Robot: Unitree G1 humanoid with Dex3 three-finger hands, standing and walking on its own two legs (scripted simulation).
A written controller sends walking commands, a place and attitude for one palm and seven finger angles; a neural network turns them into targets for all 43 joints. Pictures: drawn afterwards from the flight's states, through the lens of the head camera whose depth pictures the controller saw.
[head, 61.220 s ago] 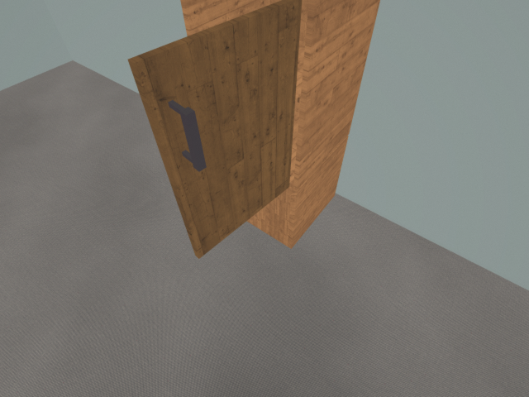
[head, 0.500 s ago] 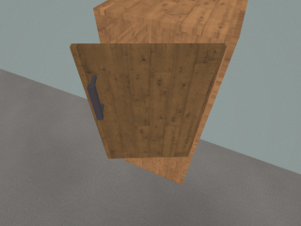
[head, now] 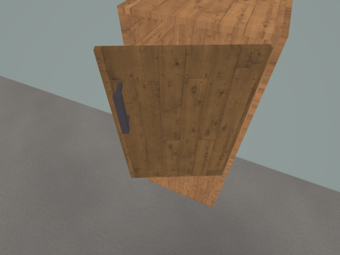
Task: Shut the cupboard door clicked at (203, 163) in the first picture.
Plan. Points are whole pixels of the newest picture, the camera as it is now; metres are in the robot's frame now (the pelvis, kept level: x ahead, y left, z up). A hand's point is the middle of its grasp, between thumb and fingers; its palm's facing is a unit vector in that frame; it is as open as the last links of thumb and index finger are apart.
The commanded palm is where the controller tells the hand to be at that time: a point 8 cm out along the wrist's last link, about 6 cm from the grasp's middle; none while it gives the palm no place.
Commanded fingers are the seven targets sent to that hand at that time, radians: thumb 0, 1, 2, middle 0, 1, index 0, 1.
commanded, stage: look again from close up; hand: left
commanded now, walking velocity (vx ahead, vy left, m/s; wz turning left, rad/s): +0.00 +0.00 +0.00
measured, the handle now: (122, 109) +0.45 +0.15 +0.10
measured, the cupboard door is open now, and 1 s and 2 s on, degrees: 26 26 26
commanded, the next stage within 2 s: raise the hand and make a fist in 0.02 s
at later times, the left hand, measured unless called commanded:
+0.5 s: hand (98, 254) +0.14 +0.17 -0.04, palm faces +0.10 -0.99 -0.01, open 6.4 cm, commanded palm +0.11 +0.23 -0.03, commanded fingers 0.00 0.90 0.90 -0.55 -0.68 -0.55 -0.68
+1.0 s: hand (83, 230) +0.17 +0.19 +0.02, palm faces +0.11 -0.99 -0.04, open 4.0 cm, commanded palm +0.13 +0.23 +0.03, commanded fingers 0.00 0.90 0.90 -1.01 -1.18 -1.01 -1.18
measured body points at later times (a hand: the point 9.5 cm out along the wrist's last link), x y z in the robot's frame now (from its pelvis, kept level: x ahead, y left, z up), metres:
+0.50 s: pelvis -0.03 -0.03 -0.08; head +0.00 -0.02 +0.37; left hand +0.13 +0.22 -0.04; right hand +0.22 -0.26 -0.11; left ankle +0.01 +0.10 -0.74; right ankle -0.02 -0.14 -0.74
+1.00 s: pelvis -0.02 -0.02 -0.05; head +0.01 -0.02 +0.40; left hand +0.16 +0.25 +0.02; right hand +0.13 -0.26 -0.14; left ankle +0.00 +0.10 -0.74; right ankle -0.02 -0.14 -0.74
